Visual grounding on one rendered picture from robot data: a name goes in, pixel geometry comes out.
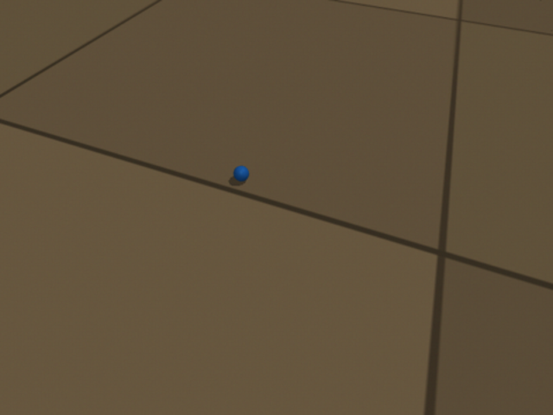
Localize ball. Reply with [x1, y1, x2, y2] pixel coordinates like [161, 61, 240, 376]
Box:
[233, 166, 249, 182]

